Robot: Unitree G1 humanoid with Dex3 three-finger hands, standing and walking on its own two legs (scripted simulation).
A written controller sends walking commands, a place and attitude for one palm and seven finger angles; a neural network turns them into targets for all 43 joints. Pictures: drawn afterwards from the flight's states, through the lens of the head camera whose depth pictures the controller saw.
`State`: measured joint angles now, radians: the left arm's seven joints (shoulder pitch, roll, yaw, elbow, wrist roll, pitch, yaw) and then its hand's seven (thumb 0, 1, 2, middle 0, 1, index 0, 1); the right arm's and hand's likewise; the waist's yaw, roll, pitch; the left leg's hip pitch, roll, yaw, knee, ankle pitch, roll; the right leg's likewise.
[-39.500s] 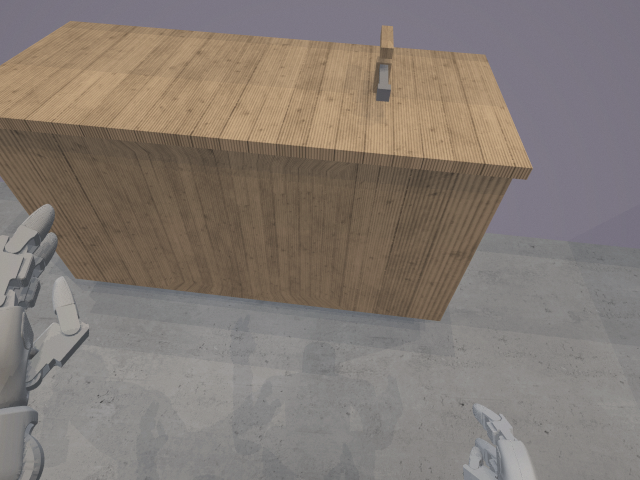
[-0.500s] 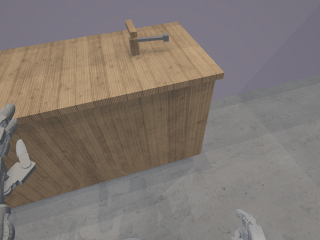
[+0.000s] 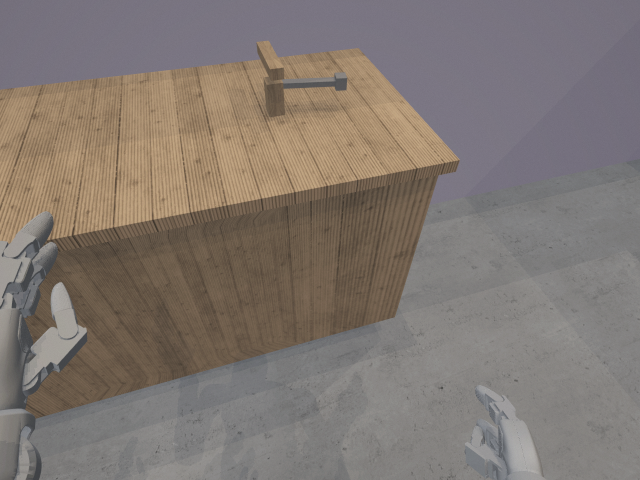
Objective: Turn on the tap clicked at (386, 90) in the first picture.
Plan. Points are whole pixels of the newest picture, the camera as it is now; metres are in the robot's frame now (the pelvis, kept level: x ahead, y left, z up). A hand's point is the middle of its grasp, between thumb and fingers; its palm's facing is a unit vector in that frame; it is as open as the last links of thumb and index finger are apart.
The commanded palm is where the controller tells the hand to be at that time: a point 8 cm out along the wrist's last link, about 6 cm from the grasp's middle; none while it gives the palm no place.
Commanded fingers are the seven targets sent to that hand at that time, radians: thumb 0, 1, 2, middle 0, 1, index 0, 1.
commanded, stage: stop stepping back and stand still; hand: left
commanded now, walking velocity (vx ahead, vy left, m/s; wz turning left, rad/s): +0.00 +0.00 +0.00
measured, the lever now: (340, 81) +0.89 +0.02 +0.07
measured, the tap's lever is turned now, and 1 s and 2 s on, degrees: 80 80 80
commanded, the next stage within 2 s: stand and check the lever's angle in 0.56 s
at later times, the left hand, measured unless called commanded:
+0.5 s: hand (42, 353) +0.19 +0.27 +0.15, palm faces +0.40 -0.85 -0.34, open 7.4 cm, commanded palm +0.13 +0.31 +0.18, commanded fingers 0.00 0.90 0.90 -0.20 -0.30 -0.20 -0.30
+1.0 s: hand (59, 342) +0.20 +0.25 +0.16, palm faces +0.40 -0.85 -0.35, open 7.4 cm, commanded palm +0.14 +0.29 +0.18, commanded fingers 0.00 0.90 0.90 -0.20 -0.30 -0.20 -0.30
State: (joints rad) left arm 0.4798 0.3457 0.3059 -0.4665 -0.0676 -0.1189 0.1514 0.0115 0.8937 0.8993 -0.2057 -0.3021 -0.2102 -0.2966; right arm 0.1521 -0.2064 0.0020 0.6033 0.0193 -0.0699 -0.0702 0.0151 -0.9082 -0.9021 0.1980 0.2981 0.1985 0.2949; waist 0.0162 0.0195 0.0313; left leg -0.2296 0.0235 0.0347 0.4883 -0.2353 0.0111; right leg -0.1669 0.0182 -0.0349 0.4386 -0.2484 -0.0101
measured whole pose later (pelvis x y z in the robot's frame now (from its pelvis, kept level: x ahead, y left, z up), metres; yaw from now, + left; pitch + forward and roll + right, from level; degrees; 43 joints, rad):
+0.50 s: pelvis -0.03 +0.02 +0.00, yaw +0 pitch -1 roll -1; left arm 0.45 0.33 0.30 -0.44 -0.04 -0.14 0.16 0.01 0.89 0.90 -0.20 -0.30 -0.21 -0.30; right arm 0.19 -0.20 0.01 0.63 0.00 -0.09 -0.07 0.02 -0.91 -0.90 0.20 0.30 0.20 0.30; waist 0.01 0.01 0.03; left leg -0.25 -0.01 0.04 0.43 -0.17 0.05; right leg -0.18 -0.01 -0.03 0.37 -0.17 0.02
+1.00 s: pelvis -0.01 +0.01 +0.00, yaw +0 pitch -1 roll -1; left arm 0.46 0.33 0.29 -0.45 -0.05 -0.13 0.16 0.01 0.89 0.90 -0.21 -0.30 -0.21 -0.30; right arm 0.17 -0.21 0.01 0.62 0.01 -0.08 -0.08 0.02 -0.91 -0.90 0.20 0.30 0.20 0.30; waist 0.01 0.03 0.02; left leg -0.24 0.01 0.03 0.44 -0.18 0.03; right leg -0.16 0.01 -0.04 0.36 -0.18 0.01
